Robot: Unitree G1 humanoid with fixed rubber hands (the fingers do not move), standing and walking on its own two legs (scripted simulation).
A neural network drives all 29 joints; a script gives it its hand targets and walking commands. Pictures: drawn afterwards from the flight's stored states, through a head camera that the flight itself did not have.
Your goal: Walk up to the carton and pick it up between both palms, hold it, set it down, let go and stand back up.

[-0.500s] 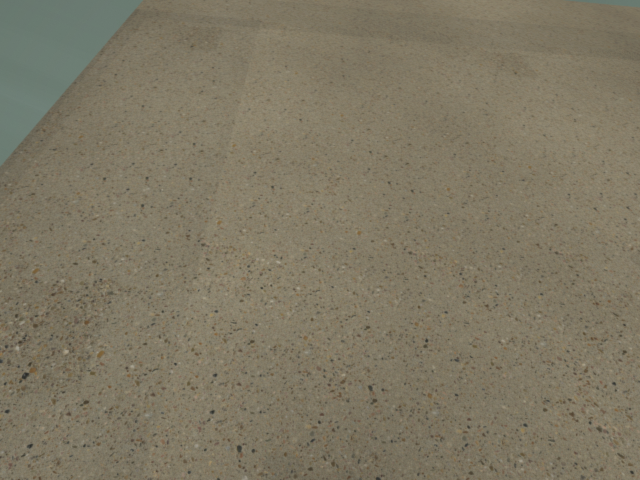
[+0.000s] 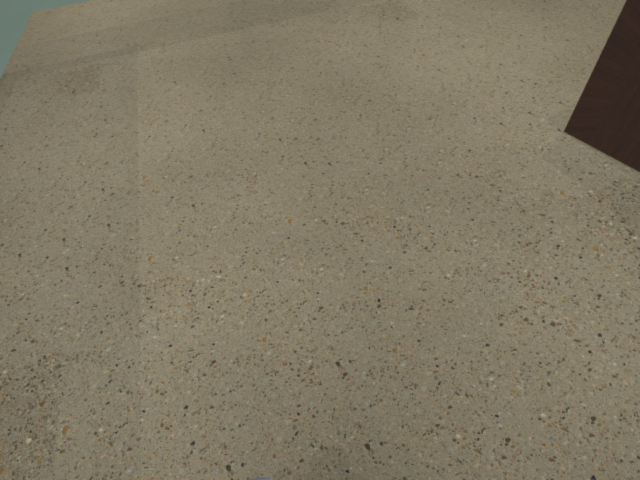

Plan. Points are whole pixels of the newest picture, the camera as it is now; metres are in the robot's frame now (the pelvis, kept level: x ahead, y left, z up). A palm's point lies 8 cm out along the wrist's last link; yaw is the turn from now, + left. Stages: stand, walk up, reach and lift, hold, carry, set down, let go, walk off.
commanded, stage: walk up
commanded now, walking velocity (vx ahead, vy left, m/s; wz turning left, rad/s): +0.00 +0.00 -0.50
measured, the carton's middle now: out of the picture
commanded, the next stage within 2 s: none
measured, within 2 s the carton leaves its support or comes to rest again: neither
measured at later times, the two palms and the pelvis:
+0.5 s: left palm out of the picture +0.06 +0.29 -0.15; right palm out of the picture +0.02 -0.20 -0.11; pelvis -0.02 +0.05 +0.00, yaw -15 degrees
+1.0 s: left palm (287, 438) +0.22 +0.07 -0.11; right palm out of the picture -0.15 -0.27 -0.16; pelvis +0.01 -0.07 +0.00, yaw -31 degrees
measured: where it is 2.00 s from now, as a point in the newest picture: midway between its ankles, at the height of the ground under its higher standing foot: (486, 404)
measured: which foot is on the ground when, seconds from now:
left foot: up 0.00-0.30, down 0.32-0.88, up 0.90-1.00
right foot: down 0.00-0.34, up 0.36-0.86, down 0.88-1.00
